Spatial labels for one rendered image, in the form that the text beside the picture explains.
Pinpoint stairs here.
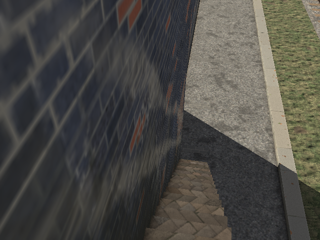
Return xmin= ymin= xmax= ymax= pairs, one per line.
xmin=143 ymin=159 xmax=232 ymax=240

